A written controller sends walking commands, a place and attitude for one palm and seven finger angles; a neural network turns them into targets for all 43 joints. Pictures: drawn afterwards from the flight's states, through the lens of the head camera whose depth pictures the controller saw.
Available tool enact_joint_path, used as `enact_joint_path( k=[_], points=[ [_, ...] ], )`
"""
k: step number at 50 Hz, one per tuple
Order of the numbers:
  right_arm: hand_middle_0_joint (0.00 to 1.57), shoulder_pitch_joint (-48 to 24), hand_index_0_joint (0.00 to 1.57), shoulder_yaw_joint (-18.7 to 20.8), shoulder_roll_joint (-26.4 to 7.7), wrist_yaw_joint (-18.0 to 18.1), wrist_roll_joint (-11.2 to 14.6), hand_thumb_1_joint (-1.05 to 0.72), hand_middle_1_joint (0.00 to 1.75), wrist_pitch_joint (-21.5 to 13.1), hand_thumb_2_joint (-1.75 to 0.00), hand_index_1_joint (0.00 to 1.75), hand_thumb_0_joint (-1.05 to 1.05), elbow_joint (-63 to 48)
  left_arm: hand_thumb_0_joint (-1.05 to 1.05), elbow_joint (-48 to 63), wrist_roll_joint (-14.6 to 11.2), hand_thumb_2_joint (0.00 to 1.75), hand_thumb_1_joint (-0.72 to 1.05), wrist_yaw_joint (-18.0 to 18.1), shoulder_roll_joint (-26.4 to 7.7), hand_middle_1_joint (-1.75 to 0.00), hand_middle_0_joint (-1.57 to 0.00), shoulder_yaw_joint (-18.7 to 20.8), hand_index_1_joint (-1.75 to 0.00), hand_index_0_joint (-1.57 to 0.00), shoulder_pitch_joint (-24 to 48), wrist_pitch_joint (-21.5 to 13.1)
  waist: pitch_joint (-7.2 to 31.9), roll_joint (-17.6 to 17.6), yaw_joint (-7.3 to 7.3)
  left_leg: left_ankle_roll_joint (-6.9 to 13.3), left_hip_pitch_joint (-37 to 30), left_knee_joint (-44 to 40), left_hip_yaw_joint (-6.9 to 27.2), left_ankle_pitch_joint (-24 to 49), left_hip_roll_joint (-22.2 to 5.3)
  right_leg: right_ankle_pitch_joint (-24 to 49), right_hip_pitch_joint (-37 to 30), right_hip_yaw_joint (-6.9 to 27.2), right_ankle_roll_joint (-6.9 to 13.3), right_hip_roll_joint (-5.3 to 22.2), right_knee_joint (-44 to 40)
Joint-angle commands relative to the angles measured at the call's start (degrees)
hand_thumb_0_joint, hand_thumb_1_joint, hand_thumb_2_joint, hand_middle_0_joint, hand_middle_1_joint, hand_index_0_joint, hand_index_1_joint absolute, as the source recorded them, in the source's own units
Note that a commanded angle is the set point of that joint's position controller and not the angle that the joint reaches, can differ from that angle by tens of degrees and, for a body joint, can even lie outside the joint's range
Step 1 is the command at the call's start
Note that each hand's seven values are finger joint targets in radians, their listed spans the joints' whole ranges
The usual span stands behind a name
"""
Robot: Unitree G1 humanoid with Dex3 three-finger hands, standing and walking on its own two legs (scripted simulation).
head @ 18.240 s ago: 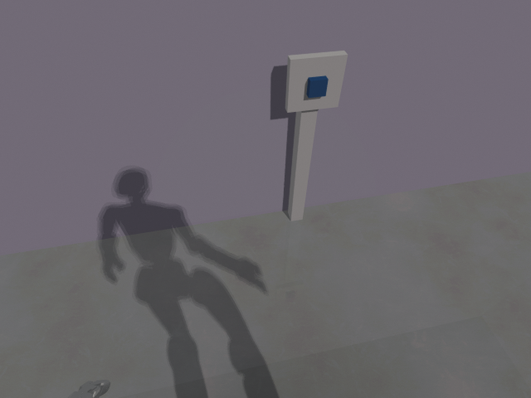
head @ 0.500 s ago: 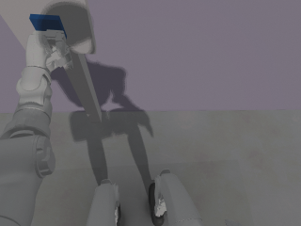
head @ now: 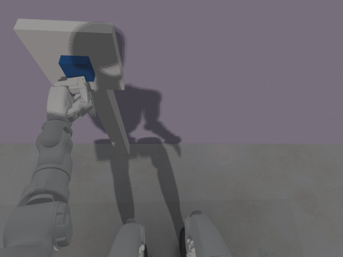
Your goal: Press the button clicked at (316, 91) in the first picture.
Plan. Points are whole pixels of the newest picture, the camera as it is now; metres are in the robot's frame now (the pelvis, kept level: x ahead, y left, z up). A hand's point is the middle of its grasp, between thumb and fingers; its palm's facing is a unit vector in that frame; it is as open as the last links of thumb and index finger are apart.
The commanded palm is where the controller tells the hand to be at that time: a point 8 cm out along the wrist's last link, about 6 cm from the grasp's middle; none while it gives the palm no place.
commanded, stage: pull the fist back off the button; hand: left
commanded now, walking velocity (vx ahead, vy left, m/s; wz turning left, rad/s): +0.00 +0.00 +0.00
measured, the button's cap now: (78, 68) +0.53 +0.19 +0.07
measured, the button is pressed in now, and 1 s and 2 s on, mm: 0 0 0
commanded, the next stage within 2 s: draw the hand back to the body in 0.38 s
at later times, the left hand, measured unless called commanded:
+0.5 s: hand (89, 126) +0.40 +0.16 +0.03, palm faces -0.04 -1.00 -0.01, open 3.1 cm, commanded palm +0.37 +0.22 +0.05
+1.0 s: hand (53, 150) +0.30 +0.18 +0.14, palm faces -0.04 -1.00 -0.04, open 3.1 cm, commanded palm +0.27 +0.24 +0.15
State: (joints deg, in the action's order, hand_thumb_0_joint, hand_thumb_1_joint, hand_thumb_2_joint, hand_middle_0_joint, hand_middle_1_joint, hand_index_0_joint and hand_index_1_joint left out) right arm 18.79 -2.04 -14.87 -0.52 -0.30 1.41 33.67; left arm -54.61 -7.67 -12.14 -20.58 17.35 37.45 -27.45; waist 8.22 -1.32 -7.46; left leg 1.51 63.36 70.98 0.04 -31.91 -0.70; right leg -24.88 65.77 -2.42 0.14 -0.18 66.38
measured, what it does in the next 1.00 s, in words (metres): rises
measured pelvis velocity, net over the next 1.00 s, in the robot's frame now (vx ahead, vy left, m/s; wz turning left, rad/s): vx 0.03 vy -0.01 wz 0.03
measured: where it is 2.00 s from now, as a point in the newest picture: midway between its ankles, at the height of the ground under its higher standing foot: outside the picture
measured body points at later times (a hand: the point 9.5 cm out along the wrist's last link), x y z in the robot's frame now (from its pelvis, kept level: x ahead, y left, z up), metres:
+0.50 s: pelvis +0.02 +0.00 +0.01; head +0.14 +0.01 +0.44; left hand +0.39 +0.22 +0.03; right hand +0.18 -0.25 -0.10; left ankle +0.01 +0.10 -0.63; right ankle +0.06 -0.12 -0.63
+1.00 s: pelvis +0.03 -0.01 +0.06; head +0.06 -0.01 +0.51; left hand +0.30 +0.23 +0.14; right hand +0.19 -0.25 -0.02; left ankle +0.01 +0.10 -0.63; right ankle +0.06 -0.12 -0.63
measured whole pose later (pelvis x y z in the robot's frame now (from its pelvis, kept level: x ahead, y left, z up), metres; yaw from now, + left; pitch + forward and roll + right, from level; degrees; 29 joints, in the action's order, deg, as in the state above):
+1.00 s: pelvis +0.03 -0.01 +0.06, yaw +2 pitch +10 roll -1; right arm 15.8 -2.0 -15.3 3.3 3.3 -2.1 27.5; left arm -9.4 -15.8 -15.2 -15.7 9.3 -4.9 -15.6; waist 7.0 -2.3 -1.6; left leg 0.5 35.1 53.1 1.1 -27.6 -0.3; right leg -22.3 37.5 -3.3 0.9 -0.1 50.2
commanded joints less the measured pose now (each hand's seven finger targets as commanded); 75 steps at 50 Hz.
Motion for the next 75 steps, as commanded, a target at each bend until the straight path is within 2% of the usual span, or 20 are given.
enact_joint_path(
  k=[1,5,7,10,14,18,23,28,33,37,44,49,50,52,56,59,67,68,71,75],
  points=[
    [0.2,4.7,0.2,4.5,-9.1,0.5,0.5,-0.9,0.3,-0.9,-0.9,0.3,0.0,-5.2,0.0,17.7,-2.3,0.9,0.9,-1.4,-5.6,-1.5,-1.3,-1.9,-1.5,-1.3,12.7,-3.6,27.6,-2.9,0.8,-0.7,-17.2,-10.2,1.6,21.9,0.5,16.1,-21.1,0.7,1.3,-1.2,-7.3],
    [0.2,3.9,0.2,4.8,-8.9,0.9,0.7,-0.9,0.3,-0.8,-0.9,0.3,0.0,-4.9,0.0,21.5,-2.8,0.9,0.9,-1.1,-5.3,-1.5,-1.3,-2.1,-1.5,-1.3,9.7,-3.4,25.5,-2.4,1.15,-0.8,-17.4,-10.2,1.8,23.6,0.4,17.7,-21.3,0.6,1.2,-1.0,-7.0],
    [0.2,3.3,0.2,5.0,-8.6,1.0,0.7,-0.9,0.3,-0.9,-0.9,0.3,0.0,-5.5,0.0,25.5,-3.0,0.9,0.9,-0.8,-5.4,-1.5,-1.3,-1.8,-1.5,-1.3,5.6,-3.9,27.7,-3.3,2.48,-1.2,-19.8,-10.2,1.9,28.1,0.4,20.6,-22.7,0.5,1.4,-0.9,-6.4],
    [0.2,2.1,0.2,5.1,-8.0,0.8,0.7,-0.9,0.3,-1.4,-0.9,0.3,0.0,-5.7,0.0,30.6,-3.4,0.9,0.9,-0.6,-2.8,-1.5,-1.3,-4.0,-1.5,-1.3,1.8,-4.6,28.1,-5.4,2.77,-1.8,-23.4,-9.7,2.3,33.7,-0.1,22.6,-21.5,0.3,1.3,-0.8,-6.0],
    [0.2,1.0,0.2,5.3,-7.8,0.7,0.8,-0.9,0.3,-1.5,-0.9,0.3,0.0,-6.7,0.0,33.6,-3.6,0.9,0.9,-0.8,-1.7,-1.5,-1.3,-4.6,-1.5,-1.3,-6.5,-3.9,27.7,-3.6,3.75,-1.8,-23.2,-9.9,2.4,36.2,-0.2,24.4,-23.4,0.1,1.3,-0.7,-5.7],
    [0.2,0.1,0.2,5.1,-8.0,1.3,0.7,-0.9,0.3,-1.4,-0.9,0.3,0.0,-6.2,0.0,31.0,-3.0,0.9,0.9,-0.5,-1.1,-1.5,-1.3,-5.6,-1.5,-1.3,-1.8,-2.2,21.5,-0.3,1.59,-1.3,-18.1,-9.4,2.3,27.8,0.3,20.6,-21.1,0.1,1.1,-0.7,-5.9],
    [0.2,-0.9,0.2,5.0,-7.8,1.9,0.6,-0.9,0.3,-2.4,-0.9,0.3,0.0,-6.6,0.0,33.5,-3.5,0.9,0.9,-0.6,-1.4,-1.5,-1.3,-5.2,-1.5,-1.3,0.4,-2.7,26.6,-1.9,2.37,-1.4,-20.0,-8.6,2.4,27.8,0.6,20.5,-21.8,0.4,1.4,-0.5,-5.2],
    [0.2,-1.9,0.2,4.7,-7.5,1.9,1.3,-0.9,0.3,-2.5,-0.9,0.3,0.0,-9.6,0.0,42.2,-4.8,0.9,0.9,-1.2,-6.3,-1.5,-1.3,-1.3,-1.5,-1.3,-10.3,-0.8,33.6,-4.4,6.47,-1.5,-25.0,-12.5,1.9,31.1,0.9,23.3,-31.2,0.8,1.6,-0.6,-7.5],
    [0.2,-3.6,0.2,3.8,-7.1,2.5,2.7,-0.9,0.3,-1.9,-0.9,0.3,0.0,-12.1,0.0,44.0,-6.5,0.9,0.9,-1.1,-4.3,-1.5,-1.3,-2.5,-1.5,-1.3,-19.1,5.3,21.8,1.6,5.49,-0.5,-21.0,-18.2,1.0,21.2,1.1,18.0,-35.6,0.3,1.1,-0.9,-13.6],
    [0.2,-4.9,0.2,3.3,-7.4,3.4,3.2,-0.9,0.3,-2.8,-0.9,0.3,0.0,-12.8,0.0,45.4,-7.6,0.9,0.9,-1.4,-2.2,-1.5,-1.3,-4.5,-1.5,-1.3,-20.3,7.1,13.2,3.4,4.18,-0.1,-20.8,-21.5,0.7,12.5,1.3,9.0,-34.6,0.7,0.6,-0.6,-18.8],
    [0.2,-6.3,0.2,2.7,-6.9,4.3,3.4,-0.9,0.3,-5.5,-0.9,0.3,0.0,-14.2,0.0,55.0,-8.5,0.9,0.9,-3.0,-4.9,-1.5,-1.3,-3.6,-1.5,-1.3,-25.3,6.4,12.6,-3.3,6.16,-0.2,-28.4,-25.9,1.2,13.8,1.3,9.0,-38.7,0.8,1.4,-0.5,-21.8],
    [0.2,-7.1,0.2,2.2,-6.4,4.3,3.6,-0.9,0.3,-7.2,-0.9,0.3,0.0,-15.5,0.0,60.0,-9.6,0.9,0.9,-3.1,-5.7,-1.5,-1.3,-1.8,-1.5,-1.3,-35.0,8.9,9.7,-1.7,7.03,-0.4,-30.6,-28.5,1.3,16.2,1.0,12.0,-42.5,0.2,1.2,-0.6,-23.8],
    [0.2,-9.7,0.2,3.1,-5.7,5.6,3.0,-0.9,0.3,-6.4,-0.9,0.3,0.0,-15.0,0.0,65.8,-1.6,0.9,0.9,4.9,-11.4,-1.5,-1.3,-1.3,-1.5,-1.3,-34.3,11.4,10.9,-1.1,9.45,0.0,-33.2,-31.5,0.6,16.1,0.7,10.3,-44.7,3.0,2.0,1.0,-27.3],
    [0.2,-8.9,0.2,2.4,-4.8,6.5,2.7,-0.9,0.3,-6.4,-0.9,0.3,0.0,-15.7,0.0,66.7,-0.4,0.9,0.9,11.0,-4.6,-1.5,-1.3,-5.2,-1.5,-1.3,-42.2,15.4,3.8,0.8,7.66,-0.2,-33.6,-33.5,0.8,13.7,0.5,7.7,-43.6,2.2,1.4,1.4,-30.0],
    [0.2,-9.3,0.2,1.9,-4.8,7.2,2.3,-0.9,0.3,-6.3,-0.9,0.3,0.0,-13.9,0.0,73.2,2.4,0.9,0.9,15.9,-5.2,-1.5,-1.3,-5.7,-1.5,-1.3,-44.5,18.8,3.0,-2.4,7.96,0.1,-40.0,-36.1,0.4,18.8,0.2,13.1,-48.5,1.6,1.6,1.4,-32.6],
    [0.2,-10.1,0.2,1.5,-4.8,7.7,1.8,-0.9,0.3,-6.9,-0.9,0.3,0.0,-13.0,0.0,75.4,3.4,0.9,0.9,17.7,-5.4,-1.5,-1.3,-5.7,-1.5,-1.3,-45.7,20.4,1.8,1.1,8.05,0.4,-43.2,-38.3,0.4,21.3,0.0,15.6,-51.3,1.4,1.2,1.5,-35.1],
    [0.2,-11.7,0.2,0.7,-3.9,7.6,1.0,-0.9,0.3,-9.4,-0.9,0.3,0.0,-10.6,0.0,83.9,4.4,0.9,0.9,19.3,-5.7,-1.5,-1.3,-3.1,-1.5,-1.3,-52.0,21.9,-0.2,-2.1,9.6,0.0,-51.3,-43.9,0.5,29.7,-0.1,22.5,-58.1,0.3,1.2,1.5,-39.1],
    [0.2,-12.1,0.2,0.8,-4.0,7.4,0.8,-0.9,0.3,-9.7,-0.9,0.3,0.0,-10.2,0.0,83.9,4.3,0.9,0.9,19.2,-6.1,-1.5,-1.3,-2.3,-1.5,-1.3,-54.2,22.2,-1.1,-0.3,9.83,0.1,-51.4,-44.1,0.3,30.0,-0.2,23.1,-58.6,0.4,1.2,1.4,-40.0],
    [0.2,-12.4,0.2,0.8,-3.7,6.7,0.6,-0.9,0.3,-10.3,-0.9,0.3,0.0,-9.6,0.0,87.9,4.4,0.9,0.9,19.2,-6.0,-1.5,-1.3,-1.0,-1.5,-1.3,-56.9,22.0,-1.5,-2.2,10.21,-0.3,-53.4,-45.6,0.5,34.8,-0.6,25.8,-60.5,0.1,1.1,1.4,-40.6],
    [0.2,-13.0,0.2,1.1,-3.6,6.1,0.4,-0.9,0.3,-10.7,-0.9,0.3,0.0,-9.2,0.0,89.8,4.5,0.9,0.9,19.0,-6.9,-1.5,-1.3,1.5,-1.5,-1.3,-60.6,21.8,-3.0,-1.3,10.84,-0.5,-54.3,-47.1,0.4,36.6,-0.9,27.0,-62.0,0.2,1.1,1.1,-41.9]
  ],
)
